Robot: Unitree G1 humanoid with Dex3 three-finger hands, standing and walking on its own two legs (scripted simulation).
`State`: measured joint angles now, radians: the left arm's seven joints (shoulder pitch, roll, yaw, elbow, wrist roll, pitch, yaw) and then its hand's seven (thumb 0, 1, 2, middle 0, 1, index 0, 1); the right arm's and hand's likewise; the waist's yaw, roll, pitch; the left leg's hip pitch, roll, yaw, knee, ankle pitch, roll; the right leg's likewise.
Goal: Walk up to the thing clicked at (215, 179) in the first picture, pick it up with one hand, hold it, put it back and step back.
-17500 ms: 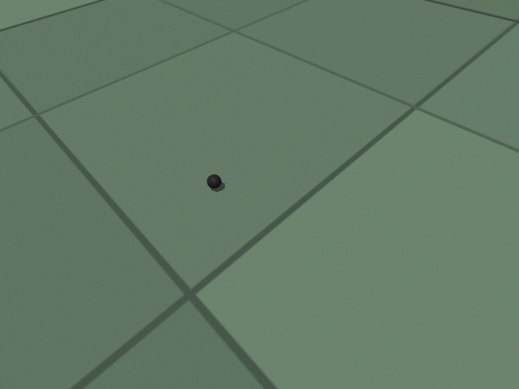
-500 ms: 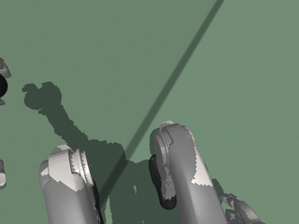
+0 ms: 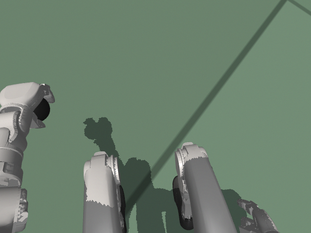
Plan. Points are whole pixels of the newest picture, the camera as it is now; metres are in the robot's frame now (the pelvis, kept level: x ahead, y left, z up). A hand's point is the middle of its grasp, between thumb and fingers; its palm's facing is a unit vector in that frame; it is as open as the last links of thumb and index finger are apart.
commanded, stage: lift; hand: left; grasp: from above
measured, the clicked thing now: (34, 108) +0.45 +0.32 -0.12
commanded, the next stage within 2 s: hold in 1.12 s
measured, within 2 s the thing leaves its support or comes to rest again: neither
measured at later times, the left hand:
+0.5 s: hand out of the picture +0.36 +0.27 +0.11, palm faces -0.44 -0.12 -0.89, open 8.9 cm
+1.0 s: hand out of the picture +0.37 +0.25 +0.22, palm faces -0.43 -0.12 -0.89, open 8.8 cm
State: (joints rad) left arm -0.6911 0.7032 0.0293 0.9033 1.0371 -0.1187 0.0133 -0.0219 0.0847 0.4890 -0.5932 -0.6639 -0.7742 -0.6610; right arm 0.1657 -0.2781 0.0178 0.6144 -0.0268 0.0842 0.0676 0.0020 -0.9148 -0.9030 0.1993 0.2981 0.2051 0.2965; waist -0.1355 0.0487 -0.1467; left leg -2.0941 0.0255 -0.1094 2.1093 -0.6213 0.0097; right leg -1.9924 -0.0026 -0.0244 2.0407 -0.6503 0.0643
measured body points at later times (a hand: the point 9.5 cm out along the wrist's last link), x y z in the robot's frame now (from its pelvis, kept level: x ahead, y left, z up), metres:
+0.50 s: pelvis +0.02 -0.01 +0.18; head +0.13 +0.01 +0.62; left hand +0.38 +0.28 +0.16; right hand +0.15 -0.26 +0.06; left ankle +0.09 +0.12 -0.39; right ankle +0.10 -0.15 -0.39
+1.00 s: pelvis +0.06 +0.00 +0.29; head +0.12 +0.00 +0.74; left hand +0.39 +0.26 +0.27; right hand +0.16 -0.26 +0.17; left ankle +0.09 +0.12 -0.39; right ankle +0.10 -0.15 -0.39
